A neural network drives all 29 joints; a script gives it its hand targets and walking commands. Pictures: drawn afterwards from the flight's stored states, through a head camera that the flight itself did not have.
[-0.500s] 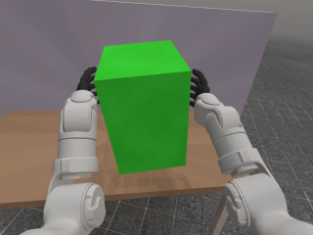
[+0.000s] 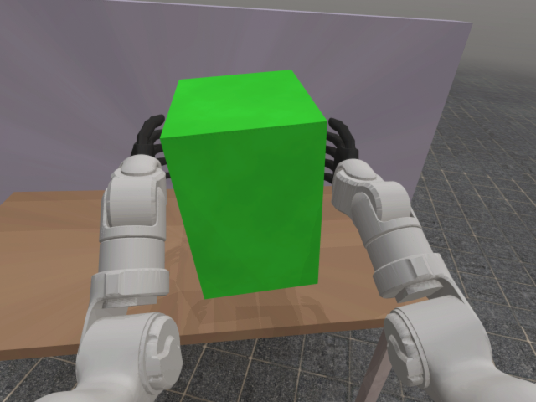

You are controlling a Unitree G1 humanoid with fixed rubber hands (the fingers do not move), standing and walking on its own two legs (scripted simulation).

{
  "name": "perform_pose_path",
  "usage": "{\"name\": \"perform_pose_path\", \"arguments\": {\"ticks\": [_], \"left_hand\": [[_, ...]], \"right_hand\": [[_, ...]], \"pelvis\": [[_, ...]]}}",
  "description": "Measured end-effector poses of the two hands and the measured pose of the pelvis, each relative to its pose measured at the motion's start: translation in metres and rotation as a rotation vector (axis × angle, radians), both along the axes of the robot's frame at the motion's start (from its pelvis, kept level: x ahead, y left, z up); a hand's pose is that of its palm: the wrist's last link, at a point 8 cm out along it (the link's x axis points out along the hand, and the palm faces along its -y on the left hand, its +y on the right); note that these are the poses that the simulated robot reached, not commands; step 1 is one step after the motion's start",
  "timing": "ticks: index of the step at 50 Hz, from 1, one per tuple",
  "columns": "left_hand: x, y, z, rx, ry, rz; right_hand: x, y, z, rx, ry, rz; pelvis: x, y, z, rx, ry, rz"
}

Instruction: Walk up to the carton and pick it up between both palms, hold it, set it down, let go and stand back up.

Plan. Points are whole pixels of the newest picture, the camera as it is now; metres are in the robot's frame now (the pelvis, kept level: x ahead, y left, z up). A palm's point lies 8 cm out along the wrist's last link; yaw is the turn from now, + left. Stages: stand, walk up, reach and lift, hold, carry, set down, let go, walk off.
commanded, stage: hold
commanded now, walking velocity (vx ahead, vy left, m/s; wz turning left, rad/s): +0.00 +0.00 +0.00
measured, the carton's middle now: (248, 182) +0.42 +0.00 +0.21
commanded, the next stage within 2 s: none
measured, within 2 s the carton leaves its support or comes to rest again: neither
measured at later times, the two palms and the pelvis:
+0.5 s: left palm (147, 165) +0.37 +0.15 +0.27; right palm (343, 169) +0.36 -0.13 +0.27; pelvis +0.00 +0.00 +0.00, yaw +0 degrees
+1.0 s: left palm (145, 170) +0.37 +0.15 +0.26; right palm (341, 170) +0.36 -0.13 +0.27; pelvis +0.00 +0.00 +0.00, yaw +0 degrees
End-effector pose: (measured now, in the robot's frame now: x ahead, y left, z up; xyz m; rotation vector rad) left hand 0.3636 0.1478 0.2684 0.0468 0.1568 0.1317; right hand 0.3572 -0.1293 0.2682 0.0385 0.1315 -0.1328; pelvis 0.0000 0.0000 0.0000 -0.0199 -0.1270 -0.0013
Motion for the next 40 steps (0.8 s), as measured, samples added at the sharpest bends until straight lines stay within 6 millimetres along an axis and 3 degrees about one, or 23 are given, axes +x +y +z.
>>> {"name": "perform_pose_path", "arguments": {"ticks": [40], "left_hand": [[0.0047,-0.0014,-0.0024,0.007,0.008,-0.005]], "right_hand": [[0.0035,-0.0013,-0.0016,0.004,0.007,-0.006]], "pelvis": [[0.0035,0.0013,-0.0001,-0.001,0.007,-0.005]]}}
